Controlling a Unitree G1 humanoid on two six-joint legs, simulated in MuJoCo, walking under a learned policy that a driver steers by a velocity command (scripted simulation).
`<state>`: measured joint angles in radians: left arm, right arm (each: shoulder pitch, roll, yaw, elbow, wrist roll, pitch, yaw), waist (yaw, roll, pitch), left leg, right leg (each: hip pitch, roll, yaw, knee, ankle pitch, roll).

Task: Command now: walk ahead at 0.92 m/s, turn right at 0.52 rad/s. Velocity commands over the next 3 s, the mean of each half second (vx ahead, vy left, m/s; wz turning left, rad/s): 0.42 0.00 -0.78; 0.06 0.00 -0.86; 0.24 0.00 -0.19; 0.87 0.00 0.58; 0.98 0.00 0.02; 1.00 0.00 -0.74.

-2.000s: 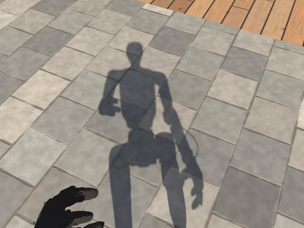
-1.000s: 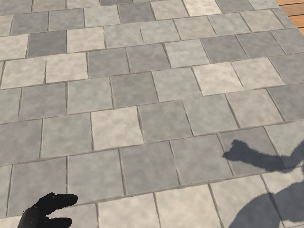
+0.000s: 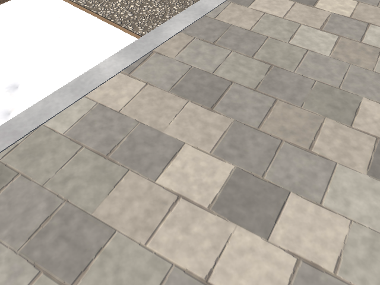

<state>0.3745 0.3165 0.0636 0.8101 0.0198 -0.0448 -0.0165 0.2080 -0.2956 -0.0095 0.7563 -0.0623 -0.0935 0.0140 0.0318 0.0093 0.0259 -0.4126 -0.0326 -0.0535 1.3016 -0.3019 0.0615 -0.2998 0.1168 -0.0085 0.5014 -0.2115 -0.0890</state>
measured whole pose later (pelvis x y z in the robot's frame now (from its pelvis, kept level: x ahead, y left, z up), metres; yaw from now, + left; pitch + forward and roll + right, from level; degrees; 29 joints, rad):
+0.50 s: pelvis +0.31 +0.03 +0.01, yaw -26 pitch +2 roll +2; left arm 0.16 0.37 0.09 0.58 -0.02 0.04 0.02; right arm 0.11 -0.29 -0.06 0.74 -0.01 -0.03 -0.03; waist -0.01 -0.03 0.08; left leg -0.28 0.04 0.14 0.40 -0.14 0.00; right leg -0.65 -0.08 -0.02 1.03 -0.30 0.07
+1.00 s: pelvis +0.40 -0.02 +0.00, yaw -51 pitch +2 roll +1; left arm 0.14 0.33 0.08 0.53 -0.01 0.05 0.02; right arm 0.09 -0.30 -0.06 0.75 0.00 -0.01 0.01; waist 0.01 -0.02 0.03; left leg -0.42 -0.02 -0.07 0.66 -0.27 -0.05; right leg -0.40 0.10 0.18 0.58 -0.21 -0.02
